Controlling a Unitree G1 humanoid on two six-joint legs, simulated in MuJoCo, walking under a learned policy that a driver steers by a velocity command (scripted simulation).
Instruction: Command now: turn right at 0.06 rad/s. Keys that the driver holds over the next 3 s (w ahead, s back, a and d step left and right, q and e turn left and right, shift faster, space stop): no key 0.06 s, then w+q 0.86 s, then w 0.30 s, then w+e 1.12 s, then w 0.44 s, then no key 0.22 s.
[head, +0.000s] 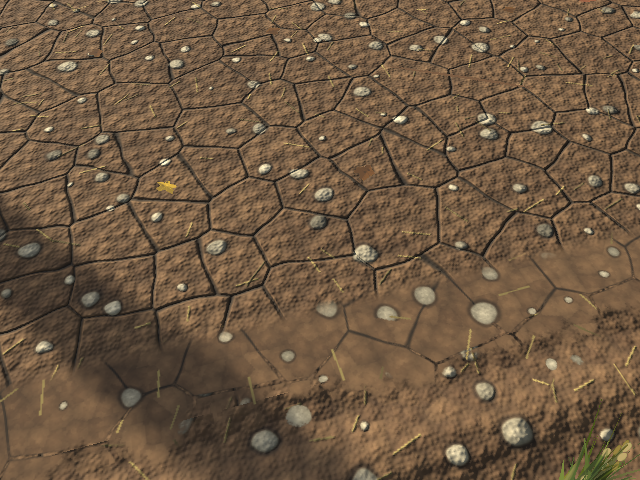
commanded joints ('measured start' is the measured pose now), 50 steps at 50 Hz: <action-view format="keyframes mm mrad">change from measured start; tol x32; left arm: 1 -28 109 24 -65 9 -27 -1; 39 -374 85 18 -169 -17 -172 -58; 50 28 106 41 -43 -5 -152 -32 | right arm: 1 -31 -124 -32 -53 1 -13 -8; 21 366 -361 -109 -23 41 -35 16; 50 153 -190 -55 -99 36 -30 -24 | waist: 1 3 -64 -73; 17 -6 -112 -10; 21 -94 396 -108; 42 -48 119 15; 47 74 -290 -489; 50 61 -36 -91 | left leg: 1 24 24 -1 -28 116 6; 12 -524 89 -22 445 -248 89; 19 155 -49 191 139 0 87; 21 369 282 -629 -225 -290 320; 23 313 371 -784 -369 -526 378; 30 162 158 -270 -320 210 270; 37 123 128 -249 -273 255 227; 44 184 106 -290 44 662 157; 47 -465 -72 -174 821 -307 42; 50 -473 47 -89 781 -106 37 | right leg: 1 3 -66 71 -81 169 -51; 8 -27 -262 344 -300 -536 -201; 16 3 -236 43 -304 -53 -171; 23 -724 -30 33 804 -187 -39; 42 -325 19 -11 -31 307 -11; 46 697 -374 511 -31 82 -290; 50 211 -295 356 -244 43 -232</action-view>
